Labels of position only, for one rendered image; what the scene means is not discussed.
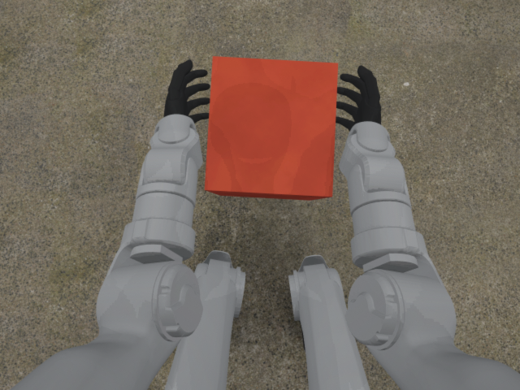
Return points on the left robot forearm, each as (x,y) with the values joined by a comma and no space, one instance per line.
(161,227)

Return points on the robot right thigh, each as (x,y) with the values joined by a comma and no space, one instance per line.
(332,357)

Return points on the right robot upper arm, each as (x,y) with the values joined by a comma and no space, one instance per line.
(408,323)

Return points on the robot left shin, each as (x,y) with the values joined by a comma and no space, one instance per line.
(202,268)

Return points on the left robot hand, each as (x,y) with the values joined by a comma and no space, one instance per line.
(178,93)

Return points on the left robot upper arm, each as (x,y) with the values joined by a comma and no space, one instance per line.
(143,312)

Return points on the right robot hand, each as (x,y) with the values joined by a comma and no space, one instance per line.
(368,106)

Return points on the carton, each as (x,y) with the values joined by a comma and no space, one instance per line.
(272,126)

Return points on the right robot forearm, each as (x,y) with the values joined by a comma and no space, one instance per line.
(383,225)

